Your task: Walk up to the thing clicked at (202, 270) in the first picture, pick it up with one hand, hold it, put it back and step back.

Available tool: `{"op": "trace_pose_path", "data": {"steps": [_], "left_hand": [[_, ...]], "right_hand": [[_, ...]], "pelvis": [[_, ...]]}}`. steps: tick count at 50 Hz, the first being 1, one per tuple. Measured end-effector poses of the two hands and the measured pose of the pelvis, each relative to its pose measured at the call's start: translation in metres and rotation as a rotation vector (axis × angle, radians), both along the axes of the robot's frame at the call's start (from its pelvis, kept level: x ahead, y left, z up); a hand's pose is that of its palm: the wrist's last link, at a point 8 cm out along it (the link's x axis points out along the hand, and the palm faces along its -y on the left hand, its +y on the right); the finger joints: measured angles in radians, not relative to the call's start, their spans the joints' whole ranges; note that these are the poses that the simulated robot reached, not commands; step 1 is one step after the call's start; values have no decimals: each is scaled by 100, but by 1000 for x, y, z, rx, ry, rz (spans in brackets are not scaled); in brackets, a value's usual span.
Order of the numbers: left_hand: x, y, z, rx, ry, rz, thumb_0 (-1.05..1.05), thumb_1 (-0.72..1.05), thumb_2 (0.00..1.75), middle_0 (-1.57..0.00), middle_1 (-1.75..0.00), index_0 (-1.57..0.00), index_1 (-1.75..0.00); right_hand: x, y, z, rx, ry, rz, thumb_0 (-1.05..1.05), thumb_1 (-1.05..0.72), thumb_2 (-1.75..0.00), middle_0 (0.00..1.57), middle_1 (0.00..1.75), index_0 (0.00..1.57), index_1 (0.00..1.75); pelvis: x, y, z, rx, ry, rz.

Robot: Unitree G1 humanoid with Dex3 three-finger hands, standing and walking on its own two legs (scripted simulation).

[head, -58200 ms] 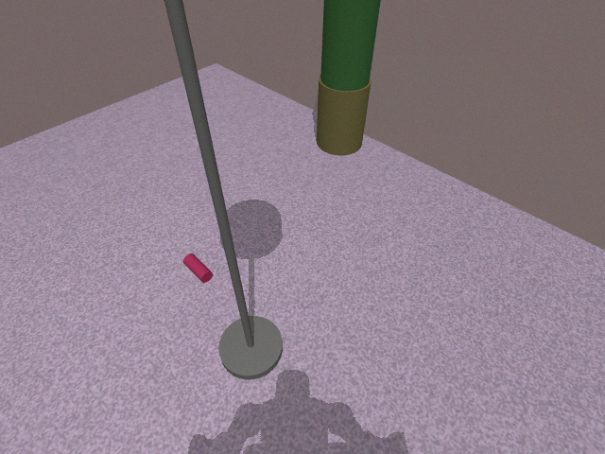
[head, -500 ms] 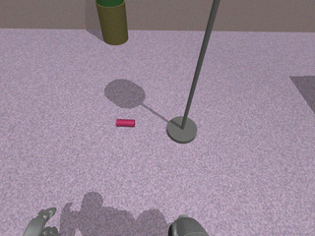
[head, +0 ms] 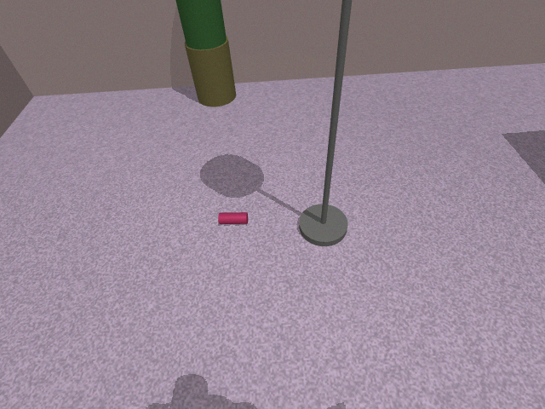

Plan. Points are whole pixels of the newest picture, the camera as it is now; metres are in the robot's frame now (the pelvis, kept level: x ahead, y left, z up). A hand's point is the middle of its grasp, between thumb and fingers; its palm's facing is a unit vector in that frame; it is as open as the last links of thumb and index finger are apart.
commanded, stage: step back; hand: left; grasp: from above
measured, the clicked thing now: (233, 218) +1.05 +0.27 -0.73
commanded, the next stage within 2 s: stand in 0.92 s
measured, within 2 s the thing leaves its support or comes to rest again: neither
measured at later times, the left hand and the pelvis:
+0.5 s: hand out of the picture +0.07 +0.26 -0.14, palm faces +0.05 -0.92 -0.40, open 7.4 cm; pelvis +0.01 -0.01 +0.00, yaw +2 degrees
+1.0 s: hand out of the picture +0.11 +0.29 -0.15, palm faces +0.05 -0.94 -0.34, open 7.4 cm; pelvis +0.05 +0.02 +0.01, yaw +3 degrees
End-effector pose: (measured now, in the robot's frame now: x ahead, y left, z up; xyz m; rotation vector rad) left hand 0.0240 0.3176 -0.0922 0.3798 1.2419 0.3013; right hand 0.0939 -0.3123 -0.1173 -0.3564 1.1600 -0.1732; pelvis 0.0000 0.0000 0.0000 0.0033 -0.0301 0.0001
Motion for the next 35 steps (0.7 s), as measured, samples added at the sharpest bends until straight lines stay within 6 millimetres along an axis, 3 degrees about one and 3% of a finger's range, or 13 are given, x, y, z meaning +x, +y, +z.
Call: {"op": "trace_pose_path", "data": {"steps": [4,9,13,17,23,29,35], "left_hand": [[-5,19,-3,5,-51,18,1,90,90,-21,-30,-21,-30],[-8,27,-6,-21,-40,21,1,90,90,-21,-30,-21,-30],[2,25,-4,-45,-50,-5,1,90,90,-21,-30,-20,-30],[16,17,-4,-47,-53,-26,1,91,90,-21,-30,-20,-30],[33,-7,-6,-31,-89,-26,1,91,90,-21,-30,-21,-30],[37,-17,1,-50,-97,4,1,90,90,-21,-30,-21,-30],[50,-2,-8,-56,-78,21,1,90,90,-21,-30,-21,-30]], "right_hand": [[-29,13,-7,-1,82,26,1,-90,-89,21,30,20,29],[-50,32,5,24,57,3,1,-90,-89,21,30,20,30],[-57,29,16,17,43,-16,1,-90,-89,21,30,21,30],[-57,14,16,6,44,-30,1,-90,-89,21,30,21,30],[-39,-10,0,-12,69,-43,1,-90,-89,21,30,20,30],[-4,-4,4,2,49,9,1,-90,-89,20,30,20,29],[25,14,1,-1,34,37,1,-90,-89,20,30,20,29]], "pelvis": [[-11,10,-4,-5,-1,51],[-15,17,3,12,-21,36],[-14,15,9,1,-18,27],[-11,6,8,5,-15,25],[5,-8,-1,-28,-22,36],[20,-6,7,0,-20,44],[32,7,2,0,-16,64]]}}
